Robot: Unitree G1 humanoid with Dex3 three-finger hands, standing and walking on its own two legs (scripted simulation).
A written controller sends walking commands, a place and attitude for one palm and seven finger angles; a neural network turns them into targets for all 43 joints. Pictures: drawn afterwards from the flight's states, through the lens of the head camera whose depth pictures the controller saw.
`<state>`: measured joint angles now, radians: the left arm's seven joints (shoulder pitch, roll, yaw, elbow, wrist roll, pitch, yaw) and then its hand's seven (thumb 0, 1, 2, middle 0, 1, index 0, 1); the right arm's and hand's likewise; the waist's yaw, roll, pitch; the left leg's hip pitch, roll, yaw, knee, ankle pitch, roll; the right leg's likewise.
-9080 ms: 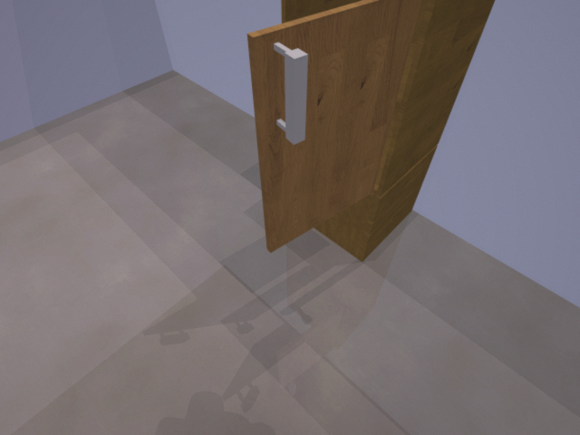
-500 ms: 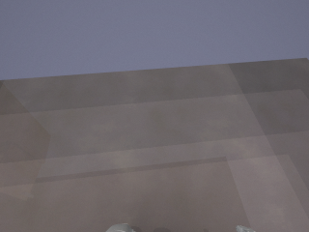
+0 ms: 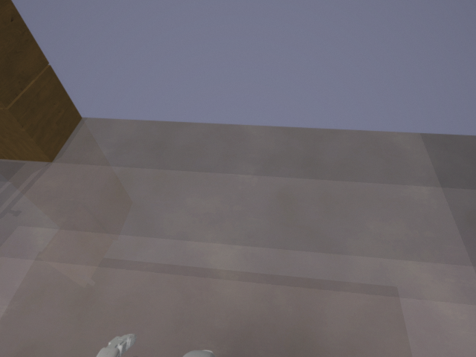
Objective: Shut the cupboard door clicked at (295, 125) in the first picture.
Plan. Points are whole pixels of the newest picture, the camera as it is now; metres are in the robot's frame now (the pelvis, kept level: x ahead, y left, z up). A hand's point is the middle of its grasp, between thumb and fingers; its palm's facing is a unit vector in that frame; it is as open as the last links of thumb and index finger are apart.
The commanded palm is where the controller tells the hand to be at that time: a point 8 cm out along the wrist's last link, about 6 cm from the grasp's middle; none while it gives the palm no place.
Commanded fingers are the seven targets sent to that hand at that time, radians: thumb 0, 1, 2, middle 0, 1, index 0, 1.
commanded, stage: walk to a spot facing it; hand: left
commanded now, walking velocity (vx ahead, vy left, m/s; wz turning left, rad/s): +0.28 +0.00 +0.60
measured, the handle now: out of the picture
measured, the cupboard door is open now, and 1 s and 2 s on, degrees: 80 80 80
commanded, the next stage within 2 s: turn to face it in 1.88 s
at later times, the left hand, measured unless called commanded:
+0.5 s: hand out of the picture +0.04 +0.23 -0.18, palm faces +0.38 -0.90 -0.21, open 7.4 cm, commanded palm none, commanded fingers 0.00 0.90 0.90 -0.20 -0.30 -0.20 -0.30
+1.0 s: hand (129, 223) +0.42 +0.29 -0.14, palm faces +0.38 -0.90 -0.19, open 7.4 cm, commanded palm none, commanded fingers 0.00 0.90 0.90 -0.20 -0.30 -0.20 -0.30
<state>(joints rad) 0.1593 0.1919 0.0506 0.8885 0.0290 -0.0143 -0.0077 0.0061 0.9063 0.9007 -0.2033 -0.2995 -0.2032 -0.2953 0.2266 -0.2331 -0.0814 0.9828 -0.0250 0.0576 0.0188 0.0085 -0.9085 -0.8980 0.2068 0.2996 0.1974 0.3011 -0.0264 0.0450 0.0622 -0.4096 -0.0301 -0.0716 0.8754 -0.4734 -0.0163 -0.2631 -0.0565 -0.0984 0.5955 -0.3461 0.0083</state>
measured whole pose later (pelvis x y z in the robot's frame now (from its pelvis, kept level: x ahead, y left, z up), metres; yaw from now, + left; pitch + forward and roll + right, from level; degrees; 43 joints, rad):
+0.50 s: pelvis +0.15 +0.07 -0.02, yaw +19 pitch +0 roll +1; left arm 0.36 0.20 0.06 1.06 0.02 0.00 -0.01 0.01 0.91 0.90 -0.20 -0.30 -0.20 -0.30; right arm 0.07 -0.22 -0.05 0.92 -0.03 -0.04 0.02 0.00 -0.91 -0.90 0.20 0.30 0.19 0.30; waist 0.03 -0.04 0.12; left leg -0.40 -0.03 0.15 0.68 -0.28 0.09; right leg -0.33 -0.19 -0.09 1.29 -0.44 0.06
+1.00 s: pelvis +0.38 +0.09 +0.00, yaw +26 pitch +0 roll +1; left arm 0.11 0.14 0.04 0.94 0.03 -0.08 -0.02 0.00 0.91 0.90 -0.20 -0.30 -0.20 -0.30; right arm 0.39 -0.16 -0.05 1.13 -0.02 -0.02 0.00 0.01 -0.91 -0.90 0.20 0.30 0.20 0.30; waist -0.05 0.02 0.08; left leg -0.31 0.01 0.02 1.07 -0.43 0.02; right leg -0.31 -0.08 -0.16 0.59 -0.29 -0.03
